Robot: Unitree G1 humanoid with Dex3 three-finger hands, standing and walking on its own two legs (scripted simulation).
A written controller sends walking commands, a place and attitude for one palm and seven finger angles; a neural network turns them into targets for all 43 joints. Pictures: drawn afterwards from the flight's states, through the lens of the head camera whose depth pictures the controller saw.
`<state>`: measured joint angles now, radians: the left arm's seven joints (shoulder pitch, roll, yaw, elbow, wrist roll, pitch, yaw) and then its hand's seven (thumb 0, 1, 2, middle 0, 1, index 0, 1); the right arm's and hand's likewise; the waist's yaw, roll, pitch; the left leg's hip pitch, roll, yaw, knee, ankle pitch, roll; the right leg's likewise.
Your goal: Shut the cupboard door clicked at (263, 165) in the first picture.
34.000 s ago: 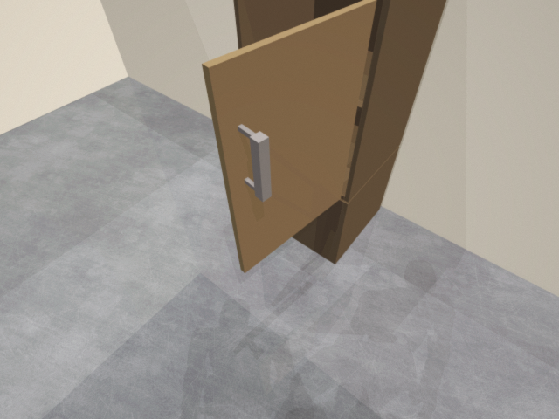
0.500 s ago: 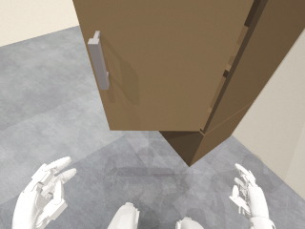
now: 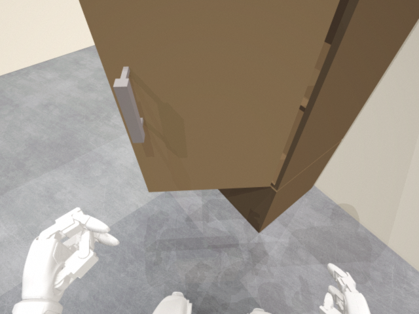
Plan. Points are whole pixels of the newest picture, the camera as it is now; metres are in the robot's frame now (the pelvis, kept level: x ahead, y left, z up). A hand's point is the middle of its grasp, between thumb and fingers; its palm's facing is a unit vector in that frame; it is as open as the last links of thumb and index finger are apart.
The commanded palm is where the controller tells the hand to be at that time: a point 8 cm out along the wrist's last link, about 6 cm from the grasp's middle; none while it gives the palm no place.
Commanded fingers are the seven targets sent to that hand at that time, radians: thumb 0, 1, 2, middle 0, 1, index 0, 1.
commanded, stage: raise the hand and make a fist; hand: left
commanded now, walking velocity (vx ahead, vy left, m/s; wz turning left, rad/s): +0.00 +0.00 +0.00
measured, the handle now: (132, 106) +0.48 +0.20 +0.12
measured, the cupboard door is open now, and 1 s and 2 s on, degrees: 55 55 55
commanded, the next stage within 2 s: bring the fist close to the handle in 0.96 s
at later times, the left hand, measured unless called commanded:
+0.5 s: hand (87, 226) +0.22 +0.20 +0.12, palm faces +0.12 -0.99 -0.03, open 3.1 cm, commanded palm +0.20 +0.25 +0.12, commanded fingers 0.00 0.90 0.90 -1.30 -1.50 -1.30 -1.50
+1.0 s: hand (101, 218) +0.23 +0.18 +0.13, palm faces +0.13 -0.99 -0.04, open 3.1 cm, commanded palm +0.20 +0.23 +0.13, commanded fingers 0.00 0.90 0.90 -1.30 -1.50 -1.30 -1.50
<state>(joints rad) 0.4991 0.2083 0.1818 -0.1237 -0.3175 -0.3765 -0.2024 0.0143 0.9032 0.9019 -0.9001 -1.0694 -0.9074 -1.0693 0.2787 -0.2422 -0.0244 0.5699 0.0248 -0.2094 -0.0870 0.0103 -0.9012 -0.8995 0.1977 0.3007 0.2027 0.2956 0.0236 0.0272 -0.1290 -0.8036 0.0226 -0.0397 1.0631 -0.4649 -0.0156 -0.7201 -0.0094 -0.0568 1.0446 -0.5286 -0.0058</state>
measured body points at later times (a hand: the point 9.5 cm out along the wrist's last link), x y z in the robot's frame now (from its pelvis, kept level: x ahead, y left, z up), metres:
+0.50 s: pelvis +0.00 +0.01 +0.03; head +0.01 +0.01 +0.48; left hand +0.21 +0.25 +0.12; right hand +0.18 -0.20 -0.04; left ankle +0.03 +0.13 -0.67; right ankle -0.01 -0.12 -0.67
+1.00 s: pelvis +0.00 -0.01 +0.03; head +0.01 -0.02 +0.48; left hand +0.22 +0.23 +0.13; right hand +0.18 -0.24 -0.04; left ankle +0.03 +0.13 -0.67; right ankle -0.01 -0.12 -0.67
